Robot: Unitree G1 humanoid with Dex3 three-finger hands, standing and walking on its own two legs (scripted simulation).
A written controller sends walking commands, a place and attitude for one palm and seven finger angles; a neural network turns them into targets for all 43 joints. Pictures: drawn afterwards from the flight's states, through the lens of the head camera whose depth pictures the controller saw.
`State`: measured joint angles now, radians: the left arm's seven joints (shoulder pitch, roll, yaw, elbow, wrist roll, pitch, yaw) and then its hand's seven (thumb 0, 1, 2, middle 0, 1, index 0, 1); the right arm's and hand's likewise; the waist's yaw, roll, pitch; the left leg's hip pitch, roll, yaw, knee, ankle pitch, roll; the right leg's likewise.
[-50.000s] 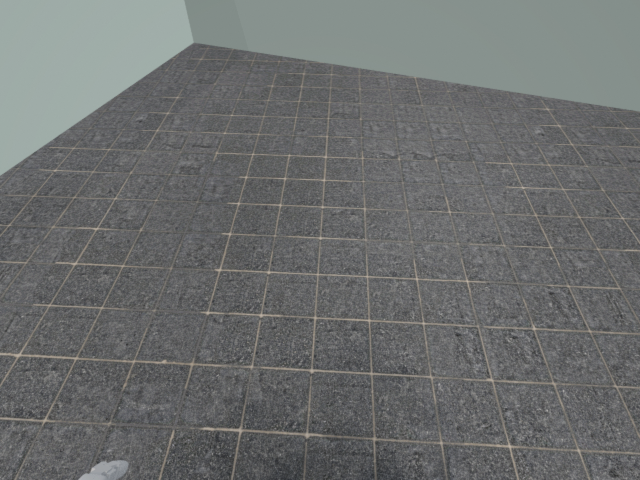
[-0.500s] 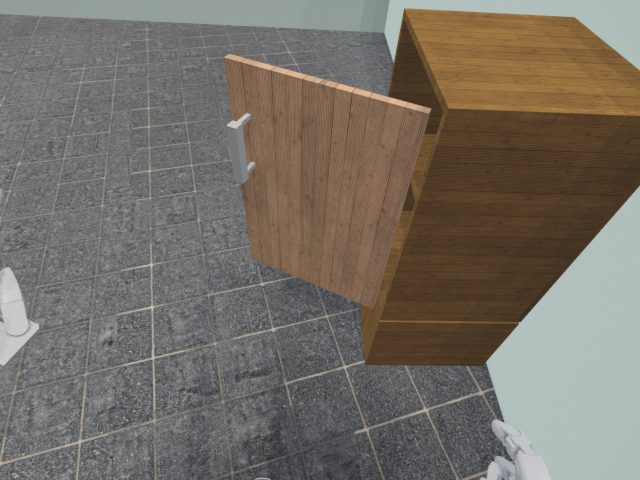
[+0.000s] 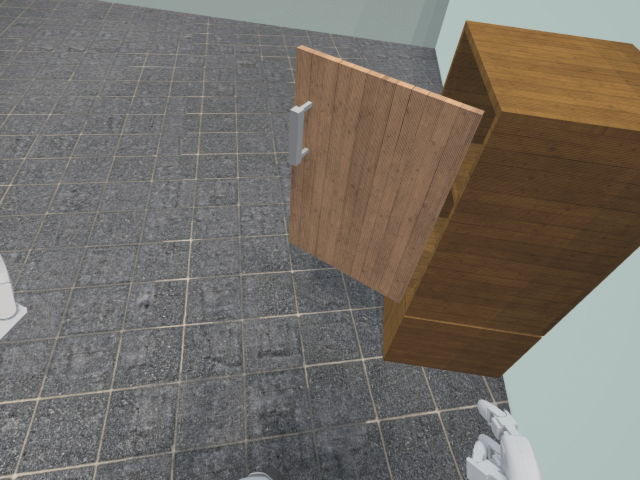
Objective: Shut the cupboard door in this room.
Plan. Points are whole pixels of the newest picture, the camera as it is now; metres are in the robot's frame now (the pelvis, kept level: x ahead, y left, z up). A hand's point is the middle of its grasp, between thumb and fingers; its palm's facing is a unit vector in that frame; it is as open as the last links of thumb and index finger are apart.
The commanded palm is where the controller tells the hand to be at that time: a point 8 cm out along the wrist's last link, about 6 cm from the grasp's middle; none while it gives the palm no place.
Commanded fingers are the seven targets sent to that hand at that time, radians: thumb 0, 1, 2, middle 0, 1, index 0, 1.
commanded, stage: step back with the hand held close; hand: left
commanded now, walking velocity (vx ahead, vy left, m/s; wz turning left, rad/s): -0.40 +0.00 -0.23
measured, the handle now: (301, 133) +0.82 +0.07 -0.02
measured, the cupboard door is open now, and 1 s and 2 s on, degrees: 64 64 64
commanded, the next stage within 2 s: stop stepping back and stand still in 0.24 s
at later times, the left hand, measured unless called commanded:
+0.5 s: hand out of the picture +0.13 +0.31 +0.18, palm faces +0.34 -0.88 -0.32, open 7.4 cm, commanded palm +0.06 +0.34 +0.19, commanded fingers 0.00 0.90 0.90 -0.20 -0.30 -0.20 -0.30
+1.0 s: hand out of the picture +0.03 +0.36 +0.17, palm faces +0.28 -0.89 -0.35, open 7.4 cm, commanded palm -0.03 +0.41 +0.19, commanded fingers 0.00 0.90 0.90 -0.20 -0.30 -0.20 -0.30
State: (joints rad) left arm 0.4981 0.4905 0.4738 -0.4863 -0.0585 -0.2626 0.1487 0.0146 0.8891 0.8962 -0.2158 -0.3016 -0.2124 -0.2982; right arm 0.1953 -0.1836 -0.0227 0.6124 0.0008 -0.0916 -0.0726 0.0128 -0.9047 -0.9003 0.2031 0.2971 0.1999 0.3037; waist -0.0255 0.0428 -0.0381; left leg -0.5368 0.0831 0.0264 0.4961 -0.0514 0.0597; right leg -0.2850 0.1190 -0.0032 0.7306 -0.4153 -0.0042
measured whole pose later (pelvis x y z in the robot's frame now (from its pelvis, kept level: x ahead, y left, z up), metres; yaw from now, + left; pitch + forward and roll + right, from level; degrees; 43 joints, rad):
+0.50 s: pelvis -0.12 +0.07 -0.01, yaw -10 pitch -2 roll -6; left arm 0.40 0.43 0.44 -0.47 -0.05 -0.23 0.15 0.01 0.89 0.90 -0.21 -0.30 -0.21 -0.30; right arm 0.24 -0.22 -0.03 0.67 0.00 -0.09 -0.07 0.01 -0.90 -0.90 0.20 0.30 0.20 0.30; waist 0.01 0.01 0.00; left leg -0.51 0.05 0.03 0.62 -0.10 0.05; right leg -0.37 0.03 0.06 0.87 -0.50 0.02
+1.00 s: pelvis -0.23 +0.15 -0.01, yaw -13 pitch -1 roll +0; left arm 0.50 0.40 0.41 -0.48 -0.06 -0.15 0.19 0.01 0.89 0.90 -0.21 -0.30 -0.20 -0.30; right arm 0.30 -0.20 0.00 0.66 0.00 -0.07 -0.09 0.01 -0.91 -0.90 0.20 0.30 0.20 0.30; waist -0.03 -0.05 -0.04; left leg -0.29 0.10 0.08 0.63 -0.31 -0.04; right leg -0.36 -0.02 -0.08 0.82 -0.46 -0.03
